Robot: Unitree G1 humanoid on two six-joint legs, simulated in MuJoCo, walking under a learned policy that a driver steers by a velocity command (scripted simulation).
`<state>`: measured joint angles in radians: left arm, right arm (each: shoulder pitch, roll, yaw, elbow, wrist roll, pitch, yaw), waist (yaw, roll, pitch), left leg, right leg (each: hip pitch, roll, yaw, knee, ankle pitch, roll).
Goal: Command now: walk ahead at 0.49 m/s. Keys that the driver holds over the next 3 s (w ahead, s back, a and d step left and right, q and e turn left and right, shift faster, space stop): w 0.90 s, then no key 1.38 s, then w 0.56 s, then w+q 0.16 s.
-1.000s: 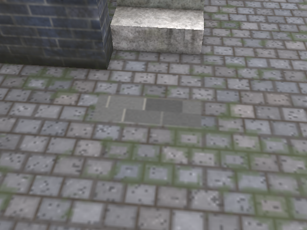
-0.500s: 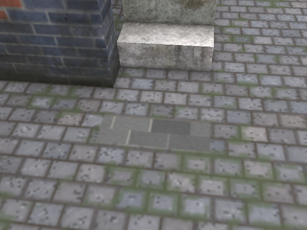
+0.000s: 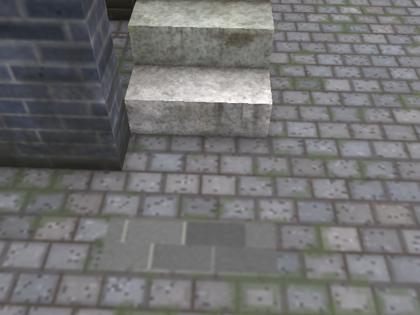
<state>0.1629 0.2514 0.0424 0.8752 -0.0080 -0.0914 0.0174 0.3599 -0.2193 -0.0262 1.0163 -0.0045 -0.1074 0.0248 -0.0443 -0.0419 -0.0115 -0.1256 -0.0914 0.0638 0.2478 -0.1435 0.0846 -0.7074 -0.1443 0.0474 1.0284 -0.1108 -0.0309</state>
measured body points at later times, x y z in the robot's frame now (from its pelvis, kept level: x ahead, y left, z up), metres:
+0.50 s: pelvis +0.28 -0.08 +0.00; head +0.30 -0.09 +0.45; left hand +0.32 +0.18 -0.13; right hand +0.39 -0.35 -0.13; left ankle +0.33 +0.09 -0.66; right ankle +0.29 -0.16 -0.75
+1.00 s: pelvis +0.55 -0.01 +0.00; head +0.58 +0.01 +0.44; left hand +0.64 +0.26 -0.15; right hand +0.63 -0.28 -0.12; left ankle +0.60 +0.08 -0.75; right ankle +0.53 -0.16 -0.66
